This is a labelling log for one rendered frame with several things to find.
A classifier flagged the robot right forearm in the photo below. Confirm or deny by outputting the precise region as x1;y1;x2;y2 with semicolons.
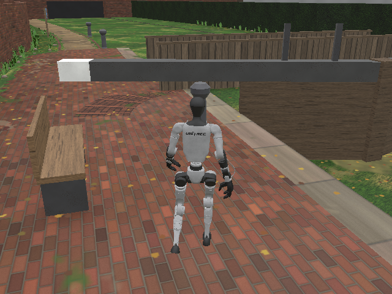
218;150;232;182

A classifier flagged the robot right upper arm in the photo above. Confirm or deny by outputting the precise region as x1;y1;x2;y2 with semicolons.
209;124;224;159

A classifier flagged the robot head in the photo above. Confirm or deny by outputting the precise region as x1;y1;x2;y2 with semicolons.
186;97;207;126

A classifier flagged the robot right hand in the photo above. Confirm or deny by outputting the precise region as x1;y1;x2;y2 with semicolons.
219;180;233;199

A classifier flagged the robot left hand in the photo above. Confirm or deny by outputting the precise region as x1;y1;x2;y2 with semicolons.
166;160;181;171

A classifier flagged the robot left foot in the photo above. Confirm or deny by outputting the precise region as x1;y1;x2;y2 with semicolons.
171;244;180;254

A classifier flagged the robot left upper arm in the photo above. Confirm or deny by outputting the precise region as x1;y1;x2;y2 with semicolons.
167;122;184;155

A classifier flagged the robot left forearm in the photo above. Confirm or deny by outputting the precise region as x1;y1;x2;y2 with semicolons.
166;146;174;164

